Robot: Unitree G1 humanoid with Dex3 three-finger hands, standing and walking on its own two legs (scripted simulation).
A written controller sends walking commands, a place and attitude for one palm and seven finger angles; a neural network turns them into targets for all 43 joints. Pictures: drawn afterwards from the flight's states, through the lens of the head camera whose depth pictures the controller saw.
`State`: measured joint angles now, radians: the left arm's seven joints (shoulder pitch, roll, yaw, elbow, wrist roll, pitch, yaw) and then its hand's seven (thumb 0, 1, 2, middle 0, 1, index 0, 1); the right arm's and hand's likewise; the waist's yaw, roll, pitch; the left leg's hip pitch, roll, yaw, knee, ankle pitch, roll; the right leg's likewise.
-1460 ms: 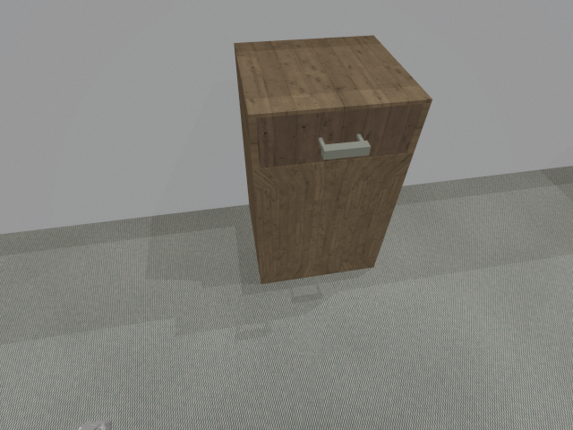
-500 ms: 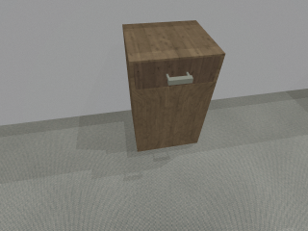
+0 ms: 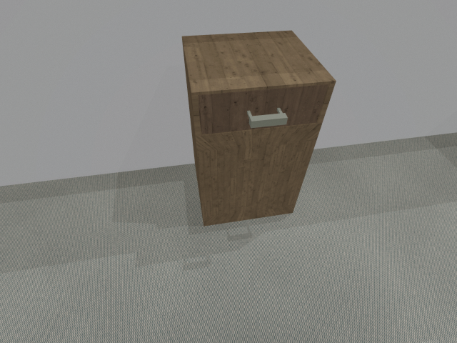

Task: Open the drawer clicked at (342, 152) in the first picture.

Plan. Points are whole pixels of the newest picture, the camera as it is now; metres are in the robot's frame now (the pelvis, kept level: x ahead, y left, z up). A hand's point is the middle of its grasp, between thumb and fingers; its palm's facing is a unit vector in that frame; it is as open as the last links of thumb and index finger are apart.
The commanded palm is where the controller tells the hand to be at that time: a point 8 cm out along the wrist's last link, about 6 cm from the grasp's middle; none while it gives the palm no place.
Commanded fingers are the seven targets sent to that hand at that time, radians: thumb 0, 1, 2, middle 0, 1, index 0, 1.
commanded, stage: walk to a spot facing it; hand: left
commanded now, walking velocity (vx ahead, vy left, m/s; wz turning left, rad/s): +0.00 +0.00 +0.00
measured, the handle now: (266, 116) +0.83 -0.08 -0.08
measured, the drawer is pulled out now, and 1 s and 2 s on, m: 0.00 0.00 0.00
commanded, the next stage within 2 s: none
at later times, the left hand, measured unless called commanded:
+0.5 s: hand out of the picture +0.05 +0.17 -0.18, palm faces -0.12 -0.95 -0.27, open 7.4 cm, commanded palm none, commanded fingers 0.00 0.90 0.90 -0.20 -0.30 -0.20 -0.30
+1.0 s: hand out of the picture +0.12 +0.20 -0.18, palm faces -0.37 -0.90 -0.24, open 7.4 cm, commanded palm none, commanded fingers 0.00 0.90 0.90 -0.20 -0.30 -0.20 -0.30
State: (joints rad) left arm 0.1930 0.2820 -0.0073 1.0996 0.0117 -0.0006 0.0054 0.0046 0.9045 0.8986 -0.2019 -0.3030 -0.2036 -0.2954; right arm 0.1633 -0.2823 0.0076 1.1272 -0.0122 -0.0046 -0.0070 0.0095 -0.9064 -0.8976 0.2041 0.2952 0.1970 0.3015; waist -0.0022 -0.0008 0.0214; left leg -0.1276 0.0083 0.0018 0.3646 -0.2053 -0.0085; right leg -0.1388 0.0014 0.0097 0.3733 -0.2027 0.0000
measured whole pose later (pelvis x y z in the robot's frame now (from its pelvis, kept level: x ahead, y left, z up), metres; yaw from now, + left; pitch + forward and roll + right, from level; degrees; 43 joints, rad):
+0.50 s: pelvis -0.02 -0.03 -0.03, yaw -11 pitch -2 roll +1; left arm 0.27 0.20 0.06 0.97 0.02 0.04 -0.01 0.00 0.91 0.90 -0.20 -0.30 -0.20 -0.30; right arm 0.17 -0.23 -0.05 1.01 -0.02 0.05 -0.02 0.01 -0.91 -0.90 0.20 0.30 0.20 0.30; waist 0.03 0.04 0.07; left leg -0.34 0.08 0.09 0.88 -0.47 -0.03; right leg -0.33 0.04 -0.01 0.69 -0.33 -0.06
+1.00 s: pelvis -0.03 +0.02 -0.01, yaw -28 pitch +1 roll +0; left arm 0.25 0.26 0.09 0.91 0.02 0.07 -0.01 0.01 0.90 0.90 -0.20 -0.30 -0.20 -0.30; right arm 0.14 -0.22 -0.04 0.89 -0.01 0.01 -0.03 0.01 -0.91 -0.90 0.20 0.30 0.20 0.30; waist 0.03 -0.04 0.02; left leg -0.24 -0.01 0.00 0.51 -0.27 0.01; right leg -0.42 0.15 0.20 0.66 -0.31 0.00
